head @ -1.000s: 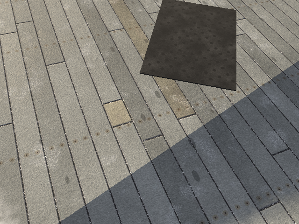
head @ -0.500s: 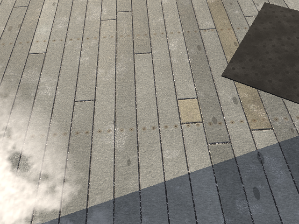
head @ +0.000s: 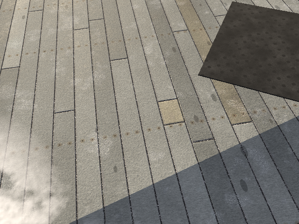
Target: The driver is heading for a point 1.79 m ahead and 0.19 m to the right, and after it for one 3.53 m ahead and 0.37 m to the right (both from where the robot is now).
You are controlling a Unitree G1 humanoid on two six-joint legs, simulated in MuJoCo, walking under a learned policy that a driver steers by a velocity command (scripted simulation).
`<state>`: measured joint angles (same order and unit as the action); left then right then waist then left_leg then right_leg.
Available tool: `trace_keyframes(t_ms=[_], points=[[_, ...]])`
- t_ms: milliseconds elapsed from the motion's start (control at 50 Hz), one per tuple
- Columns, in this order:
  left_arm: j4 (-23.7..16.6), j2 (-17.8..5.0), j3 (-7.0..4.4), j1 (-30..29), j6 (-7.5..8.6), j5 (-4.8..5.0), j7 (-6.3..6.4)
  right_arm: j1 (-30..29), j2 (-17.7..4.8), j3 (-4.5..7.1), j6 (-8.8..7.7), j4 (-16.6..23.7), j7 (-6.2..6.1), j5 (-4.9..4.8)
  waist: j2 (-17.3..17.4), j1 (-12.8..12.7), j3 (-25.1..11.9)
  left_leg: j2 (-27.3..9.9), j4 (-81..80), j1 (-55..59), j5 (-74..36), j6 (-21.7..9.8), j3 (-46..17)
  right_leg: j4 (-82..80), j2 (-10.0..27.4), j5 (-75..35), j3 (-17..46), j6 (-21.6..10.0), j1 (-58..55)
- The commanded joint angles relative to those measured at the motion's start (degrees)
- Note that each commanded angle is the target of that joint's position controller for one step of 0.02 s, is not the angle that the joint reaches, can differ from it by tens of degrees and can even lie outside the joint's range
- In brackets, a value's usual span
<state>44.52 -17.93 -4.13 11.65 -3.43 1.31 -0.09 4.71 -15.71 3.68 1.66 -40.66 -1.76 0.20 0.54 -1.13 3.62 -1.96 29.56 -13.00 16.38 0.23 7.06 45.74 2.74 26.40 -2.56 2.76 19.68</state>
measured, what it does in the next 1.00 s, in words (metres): walks ahead, turning right: right foot, then left foot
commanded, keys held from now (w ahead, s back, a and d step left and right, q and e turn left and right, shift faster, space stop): e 0.20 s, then w+e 0.24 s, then w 0.32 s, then w+q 0.24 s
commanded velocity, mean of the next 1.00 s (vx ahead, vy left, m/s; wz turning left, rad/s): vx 0.28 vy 0.00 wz -0.30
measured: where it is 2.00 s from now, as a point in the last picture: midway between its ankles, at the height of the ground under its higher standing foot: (190, 145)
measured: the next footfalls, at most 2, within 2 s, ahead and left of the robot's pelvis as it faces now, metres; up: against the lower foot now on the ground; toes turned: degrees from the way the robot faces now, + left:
right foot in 0.06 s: +0.02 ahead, -0.11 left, +0.00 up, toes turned -6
left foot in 0.62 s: +0.22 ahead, +0.07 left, +0.00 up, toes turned -22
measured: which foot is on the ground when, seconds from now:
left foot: down 0.00-0.06, up 0.08-0.60, down 0.62-1.00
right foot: up 0.00-0.04, down 0.06-0.64, up 0.66-1.00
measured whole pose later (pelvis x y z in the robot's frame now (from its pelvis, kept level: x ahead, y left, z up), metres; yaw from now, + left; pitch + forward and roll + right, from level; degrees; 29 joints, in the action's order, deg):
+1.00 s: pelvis +0.26 -0.08 +0.01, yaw -17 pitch +2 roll +1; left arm 36.0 -15.7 -1.4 2.4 5.6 0.6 -2.1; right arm 26.3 -15.2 2.7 -3.6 -48.5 -0.3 -1.7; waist -2.0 6.6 2.6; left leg 1.6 14.9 1.3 18.5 -0.5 -4.8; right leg 31.8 1.9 1.6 3.4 1.6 33.2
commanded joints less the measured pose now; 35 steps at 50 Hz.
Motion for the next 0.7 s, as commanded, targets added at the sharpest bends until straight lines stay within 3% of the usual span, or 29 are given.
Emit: trace_keyframes(t_ms=[20, 40, 60, 80, 100, 120, 140, 160, 180, 200, 240, 260, 300, 440, 520, 560, 600, 620, 640, 660, 680, 700], points=[[-3.7, -4.2, -1.20, 2.5, 0.57, -0.01, -0.89, -3.0, -9.6, 2.84, -0.14, 3.0, -0.41, -1.14, 6.7, -1.1, -7.7, -15.0, -2.7, 5.2, -26.0, -10.1, -8.7, -11.4, -1.4, -9.2, -2.7, -2.3, -4.4], [-3.4, -5.2, -1.66, 4.2, 0.72, -0.40, -0.78, -1.1, -8.7, 2.75, -0.07, 1.9, -0.38, -1.53, 4.4, -1.5, -7.6, -12.6, 1.9, 2.3, -18.4, -6.6, -6.0, -18.2, -2.5, -16.4, -1.5, -4.2, -8.8], [-4.1, -10.8, -3.19, 5.0, 1.01, -0.64, 0.06, 1.3, -6.2, 2.25, -0.18, 1.7, -0.16, -0.14, -8.1, 0.0, -7.3, -7.0, 15.1, -8.0, -3.5, -0.6, 0.3, -24.1, 5.7, -33.2, 12.5, -8.3, -16.1], [-5.9, -16.6, -4.02, 5.3, 1.88, -1.86, 0.21, -4.0, -4.4, 1.33, -0.52, 5.4, -0.44, 1.52, -19.2, -1.2, -6.2, 3.2, 29.0, -22.9, 23.4, 3.9, -1.6, -26.5, 19.7, -48.9, 33.9, -20.7, -18.4], [-6.4, -14.6, -3.41, 6.5, 3.33, -3.46, -0.26, -6.6, -6.5, 1.97, -0.80, 5.7, -0.79, 0.56, -11.0, -3.9, -10.0, 2.7, 38.2, -24.0, 25.4, 3.4, -10.1, -27.7, 20.7, -43.8, 34.6, -24.9, -17.8], [-6.5, -12.9, -2.88, 3.8, 4.38, -3.00, -0.26, -5.8, -7.7, 2.45, -0.78, 5.2, -0.75, -0.53, -7.9, -2.0, -8.0, 1.3, 40.1, -25.2, 20.3, 2.5, -11.6, -27.5, 17.5, -38.7, 29.3, -22.1, -17.2], [-6.8, -11.7, -2.71, 0.7, 4.65, -1.69, 0.11, -4.2, -8.3, 2.88, -0.72, 3.8, -1.03, -0.46, -5.0, -0.4, -6.3, 0.2, 38.7, -25.9, 14.8, 2.3, -11.8, -27.0, 14.1, -34.0, 25.1, -18.5, -16.6], [-7.2, -9.9, -2.07, -1.3, 4.55, -0.66, 0.54, -3.8, -9.0, 3.20, -0.62, 3.2, -1.38, 0.04, -4.5, 0.2, -5.6, -0.4, 36.9, -26.2, 10.8, 2.5, -12.2, -26.8, 12.5, -33.6, 23.4, -16.3, -16.5], [-7.6, -8.6, -1.42, -1.7, 4.17, -0.25, 1.09, -2.5, -8.5, 3.16, -0.48, 2.5, -1.34, 0.37, -4.1, 0.8, -6.3, -0.1, 37.2, -24.2, 7.4, 2.8, -12.0, -28.0, 10.7, -32.4, 21.6, -15.3, -15.7], [-7.9, -9.0, -1.39, -0.9, 4.08, -0.65, 1.29, -1.6, -8.0, 3.09, -0.68, 2.4, -1.10, -0.03, -6.5, 1.0, -6.4, 0.7, 37.6, -22.2, 5.8, 3.4, -11.7, -27.4, 10.3, -37.5, 21.0, -15.9, -14.6], [-7.6, -8.4, -1.46, 1.6, 3.98, -0.27, 1.63, 0.0, -8.1, 3.20, -1.31, 2.0, -0.49, -0.45, -6.5, 0.5, -8.4, 0.8, 32.9, -23.0, 1.4, 3.9, -11.5, -29.9, 8.2, -21.3, 21.0, -16.1, -17.9], [-7.4, -8.2, -1.43, 2.7, 4.02, -0.07, 1.77, -1.3, -7.9, 3.16, -1.73, 2.2, -0.25, -0.74, -6.4, -0.3, -7.4, 0.9, 29.3, -24.2, -0.1, 3.9, -11.3, -31.9, 7.6, -10.1, 22.5, -15.7, -18.4], [-7.2, -8.8, -1.44, 4.1, 4.40, -0.21, 1.89, -4.0, -7.8, 3.09, -2.68, 3.0, 0.20, -0.77, -7.5, -1.5, -4.0, 0.9, 22.4, -26.7, -1.7, 4.2, -11.9, -34.8, 8.4, -0.7, 26.4, -16.0, -19.1], [-7.0, -10.5, -2.09, 5.3, 5.12, -0.24, 1.68, -6.3, -6.8, 2.46, -6.76, 3.4, 1.93, -1.01, -8.6, -3.0, -2.0, 2.2, 5.4, -20.1, -4.8, 4.2, -12.3, -33.8, 6.9, -2.3, 27.9, -16.2, -14.9], [-6.3, -9.5, -1.58, 6.3, 5.38, -0.27, 1.05, -6.0, -6.7, 1.86, -8.42, 3.3, 2.99, -1.36, -8.5, -3.6, -2.3, 2.2, 0.6, -13.1, -6.3, 2.6, -10.6, -32.2, 7.0, -3.7, 28.6, -15.8, -12.0], [-6.0, -9.0, -1.28, 6.2, 5.48, -0.34, 0.64, -4.4, -7.4, 1.91, -9.05, 3.1, 3.17, -1.57, -8.6, -2.5, -2.0, 2.3, -2.0, -8.6, -6.8, 1.0, -9.8, -30.9, 6.9, -4.9, 29.5, -15.2, -10.7], [-6.0, -7.3, -0.65, 5.7, 5.42, -0.37, 0.44, 0.5, -7.8, 2.20, -9.45, 1.7, 2.87, -1.18, -8.1, 0.7, -3.1, 2.7, -5.9, 0.1, -8.3, -0.7, -8.5, -27.1, 4.8, -8.4, 28.6, -13.5, -8.0], [-6.2, -5.5, -0.03, 5.1, 5.60, -0.67, 0.47, 5.5, -9.0, 2.64, -9.57, 0.7, 2.43, -0.87, -7.3, 3.3, -5.2, 0.2, -6.2, 7.3, -7.2, -2.5, -11.0, -21.9, 2.9, -11.1, 26.4, -11.8, -4.8], [-7.1, -2.0, 1.12, 4.2, 5.93, -1.30, 0.49, 13.4, -11.9, 3.23, -9.60, -0.4, 1.97, -0.19, 0.5, 6.3, -9.6, -8.3, -9.0, 17.1, -1.9, -6.1, -21.2, -6.3, -1.9, -9.2, 19.9, -8.9, 1.3], [-9.7, -1.6, 1.32, 6.2, 6.75, 0.23, 0.96, 18.3, -18.1, 4.82, -9.14, -2.5, 2.63, 0.50, 16.4, 4.9, -10.5, -18.1, -15.8, 25.2, 12.5, -14.9, -45.2, 9.5, -9.0, 5.1, 12.4, -5.9, 17.5], [-8.6, -7.0, 0.09, 6.2, 7.23, 1.11, 1.18, 17.5, -13.1, 3.74, -9.17, -2.7, 3.15, -0.94, 11.5, 5.0, -5.2, -20.3, -17.3, 23.3, 21.1, -16.4, -49.3, 17.8, -5.8, 6.6, 13.7, -5.3, 25.6], [-8.0, -8.2, -0.30, 4.3, 7.50, 1.12, 0.91, 15.9, -9.6, 2.66, -9.04, -2.2, 3.03, -1.28, 8.2, 4.9, -1.0, -17.9, -17.0, 20.9, 18.5, -14.8, -42.7, 20.7, -3.7, 1.4, 14.1, -5.6, 28.1]])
